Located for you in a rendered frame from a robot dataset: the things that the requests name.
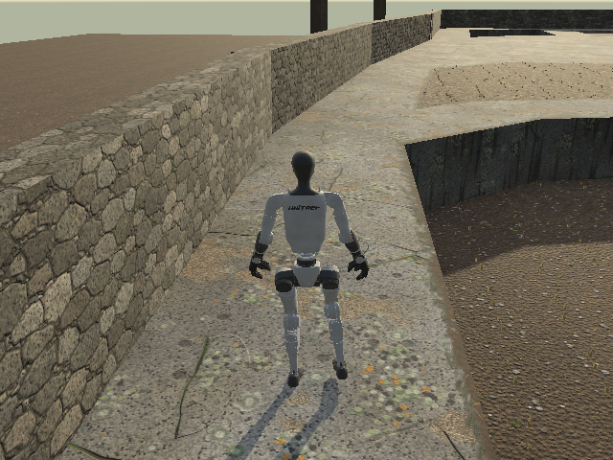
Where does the robot right hand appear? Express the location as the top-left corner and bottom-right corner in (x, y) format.
(348, 258), (369, 280)

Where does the left robot upper arm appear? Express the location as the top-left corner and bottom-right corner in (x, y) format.
(259, 193), (284, 245)

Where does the left robot forearm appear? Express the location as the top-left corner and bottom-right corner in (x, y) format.
(251, 231), (268, 264)

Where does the robot left hand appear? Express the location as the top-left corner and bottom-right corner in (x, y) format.
(249, 259), (271, 279)

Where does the humanoid robot head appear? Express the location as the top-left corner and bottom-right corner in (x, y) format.
(288, 150), (321, 196)

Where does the right robot forearm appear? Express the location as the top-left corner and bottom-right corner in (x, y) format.
(345, 229), (366, 264)

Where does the right robot upper arm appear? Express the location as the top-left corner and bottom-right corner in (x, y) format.
(324, 192), (354, 243)

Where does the left robot thigh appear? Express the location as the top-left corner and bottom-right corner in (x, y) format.
(275, 267), (301, 331)

